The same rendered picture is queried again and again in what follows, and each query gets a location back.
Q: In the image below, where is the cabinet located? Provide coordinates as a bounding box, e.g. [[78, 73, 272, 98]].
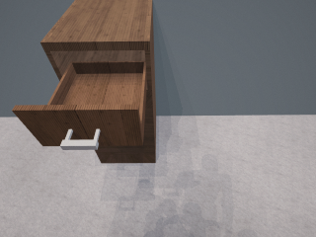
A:
[[40, 0, 156, 164]]

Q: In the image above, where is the drawer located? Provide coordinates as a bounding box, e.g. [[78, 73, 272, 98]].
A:
[[12, 60, 147, 146]]

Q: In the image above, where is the handle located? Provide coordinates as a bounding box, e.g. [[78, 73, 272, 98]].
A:
[[60, 128, 101, 150]]

